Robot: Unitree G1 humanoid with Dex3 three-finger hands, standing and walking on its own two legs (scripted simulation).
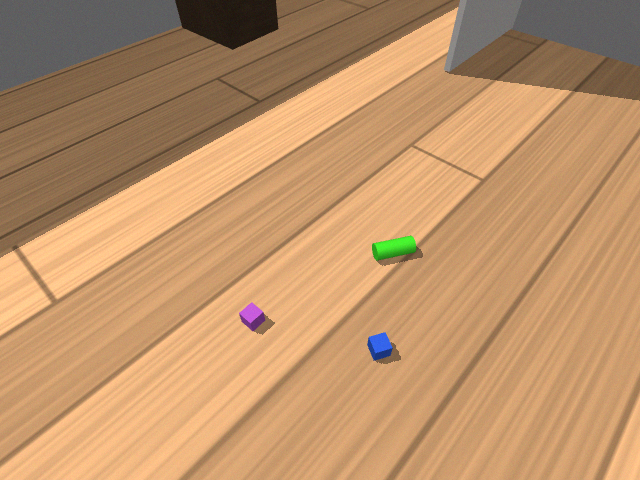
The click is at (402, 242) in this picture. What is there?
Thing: lying can
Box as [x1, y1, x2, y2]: [372, 236, 415, 260]
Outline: 412,236 406,236 373,243 372,251 375,259 377,260 414,252 415,242
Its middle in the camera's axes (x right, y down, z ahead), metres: +0.29 +0.01 +1.57
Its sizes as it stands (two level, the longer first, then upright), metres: 0.160 0.070 0.070
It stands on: the floor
